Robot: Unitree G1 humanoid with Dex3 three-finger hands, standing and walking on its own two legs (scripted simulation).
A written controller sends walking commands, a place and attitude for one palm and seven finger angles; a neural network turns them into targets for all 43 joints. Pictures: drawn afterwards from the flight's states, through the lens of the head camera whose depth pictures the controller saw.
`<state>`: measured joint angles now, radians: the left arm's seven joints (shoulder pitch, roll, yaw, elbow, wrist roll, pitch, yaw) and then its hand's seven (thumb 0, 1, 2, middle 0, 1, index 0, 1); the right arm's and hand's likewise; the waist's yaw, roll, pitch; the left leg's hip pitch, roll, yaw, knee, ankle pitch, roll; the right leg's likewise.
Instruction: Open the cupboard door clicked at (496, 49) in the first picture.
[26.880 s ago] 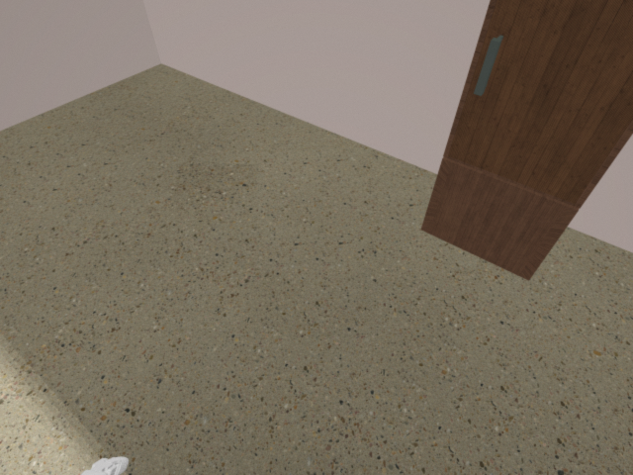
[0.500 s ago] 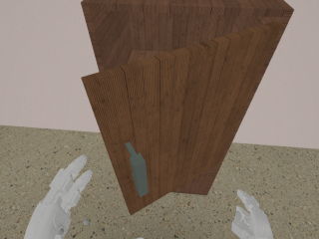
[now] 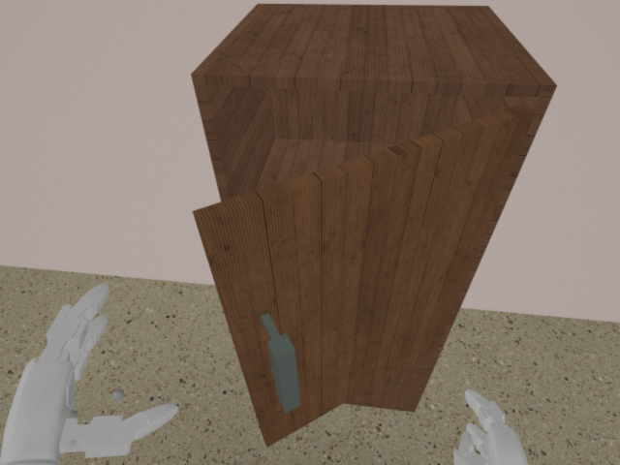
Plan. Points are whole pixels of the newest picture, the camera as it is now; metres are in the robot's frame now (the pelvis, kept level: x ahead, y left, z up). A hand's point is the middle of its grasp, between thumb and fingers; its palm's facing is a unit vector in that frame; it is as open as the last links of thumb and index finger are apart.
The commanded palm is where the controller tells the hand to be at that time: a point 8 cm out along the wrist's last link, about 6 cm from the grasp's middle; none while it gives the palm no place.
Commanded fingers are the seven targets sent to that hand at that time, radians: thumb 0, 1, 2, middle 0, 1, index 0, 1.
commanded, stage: draw the hand back to the body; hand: left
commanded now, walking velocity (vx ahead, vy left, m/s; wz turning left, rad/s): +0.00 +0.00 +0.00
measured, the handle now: (279, 363) +0.25 +0.08 +0.02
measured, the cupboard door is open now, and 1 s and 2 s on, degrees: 36 36 36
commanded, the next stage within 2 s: step back with the hand held close in 0.74 s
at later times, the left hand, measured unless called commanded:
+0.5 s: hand (70, 311) +0.20 +0.25 +0.18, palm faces +0.44 -0.81 -0.39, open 7.9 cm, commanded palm +0.15 +0.29 +0.20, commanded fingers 0.00 0.90 0.90 -0.20 -0.30 -0.20 -0.30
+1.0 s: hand (75, 313) +0.20 +0.25 +0.18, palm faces +0.43 -0.80 -0.42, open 7.4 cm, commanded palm +0.14 +0.28 +0.20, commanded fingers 0.00 0.90 0.90 -0.20 -0.30 -0.20 -0.30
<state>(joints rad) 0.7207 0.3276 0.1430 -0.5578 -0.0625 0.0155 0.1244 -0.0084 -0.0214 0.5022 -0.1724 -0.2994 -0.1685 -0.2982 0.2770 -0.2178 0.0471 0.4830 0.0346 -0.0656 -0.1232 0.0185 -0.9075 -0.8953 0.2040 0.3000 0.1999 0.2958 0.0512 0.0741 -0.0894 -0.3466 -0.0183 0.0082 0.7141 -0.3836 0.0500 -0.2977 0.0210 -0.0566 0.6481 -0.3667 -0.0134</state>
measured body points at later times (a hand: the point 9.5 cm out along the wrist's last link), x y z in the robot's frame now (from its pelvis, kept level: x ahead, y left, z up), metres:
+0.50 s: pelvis +0.01 +0.00 +0.02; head -0.01 -0.02 +0.47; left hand +0.17 +0.30 +0.21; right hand +0.20 -0.22 -0.06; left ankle +0.00 +0.08 -0.72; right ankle -0.01 -0.11 -0.72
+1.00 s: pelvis +0.00 -0.01 +0.02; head -0.01 -0.03 +0.47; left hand +0.17 +0.29 +0.21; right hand +0.18 -0.24 -0.06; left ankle +0.00 +0.08 -0.72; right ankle -0.01 -0.11 -0.72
